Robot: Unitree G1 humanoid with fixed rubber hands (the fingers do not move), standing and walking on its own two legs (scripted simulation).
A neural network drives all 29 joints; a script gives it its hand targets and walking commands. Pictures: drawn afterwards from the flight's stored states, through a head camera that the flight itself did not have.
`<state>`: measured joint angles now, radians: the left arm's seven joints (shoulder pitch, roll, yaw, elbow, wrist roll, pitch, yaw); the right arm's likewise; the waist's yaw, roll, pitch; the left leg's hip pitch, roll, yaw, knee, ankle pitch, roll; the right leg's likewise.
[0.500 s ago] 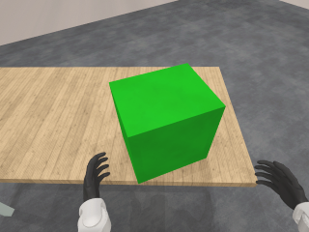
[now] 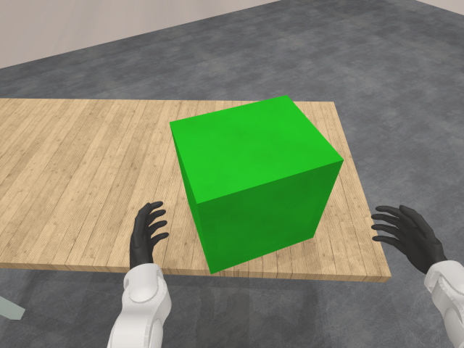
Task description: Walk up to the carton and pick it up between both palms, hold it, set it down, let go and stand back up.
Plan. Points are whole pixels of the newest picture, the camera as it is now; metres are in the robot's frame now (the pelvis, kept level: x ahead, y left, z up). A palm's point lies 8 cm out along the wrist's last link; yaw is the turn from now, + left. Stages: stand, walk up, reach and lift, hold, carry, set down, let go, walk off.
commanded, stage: reach and lift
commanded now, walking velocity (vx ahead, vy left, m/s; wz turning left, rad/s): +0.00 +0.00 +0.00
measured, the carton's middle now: (248, 185) +0.42 +0.01 +0.01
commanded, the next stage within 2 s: none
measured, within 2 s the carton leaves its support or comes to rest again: neither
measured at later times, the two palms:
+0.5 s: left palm (133, 219) +0.26 +0.18 +0.12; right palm (411, 201) +0.32 -0.25 +0.10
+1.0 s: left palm (133, 181) +0.31 +0.19 +0.15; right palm (391, 150) +0.39 -0.23 +0.14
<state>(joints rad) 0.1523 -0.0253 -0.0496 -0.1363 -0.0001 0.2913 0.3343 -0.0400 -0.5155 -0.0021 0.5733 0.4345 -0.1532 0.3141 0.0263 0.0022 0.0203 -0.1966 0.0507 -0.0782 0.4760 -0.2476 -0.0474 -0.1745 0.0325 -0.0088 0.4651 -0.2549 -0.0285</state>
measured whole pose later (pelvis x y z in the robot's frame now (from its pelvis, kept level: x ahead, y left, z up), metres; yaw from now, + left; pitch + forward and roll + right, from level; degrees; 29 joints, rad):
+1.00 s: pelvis -0.01 +0.00 +0.00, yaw +0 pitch -1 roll -1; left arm -0.39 -0.03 0.08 -0.11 0.00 0.77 0.33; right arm -0.64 -0.54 0.01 0.72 0.43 0.23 0.23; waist 0.09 0.03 0.02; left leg -0.20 0.06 -0.08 0.42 -0.20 -0.06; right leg -0.16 0.04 0.00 0.38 -0.19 -0.03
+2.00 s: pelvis +0.00 +0.01 +0.01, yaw +0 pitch +3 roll -1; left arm -0.62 0.00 0.12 0.33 0.00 0.52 0.24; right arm -0.92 -0.55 0.07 1.11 0.43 0.13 0.23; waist 0.15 0.05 0.02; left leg -0.27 0.06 -0.08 0.42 -0.20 -0.06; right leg -0.22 0.04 0.00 0.35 -0.18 -0.03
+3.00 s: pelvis +0.00 +0.01 +0.00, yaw -1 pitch +12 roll -2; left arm -0.58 -0.09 0.12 0.57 0.00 0.10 0.28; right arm -0.90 -0.45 0.11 1.24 0.35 -0.16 0.19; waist 0.18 0.06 -0.08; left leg -0.45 0.06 -0.08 0.42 -0.17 -0.06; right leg -0.41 0.05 0.00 0.35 -0.15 -0.03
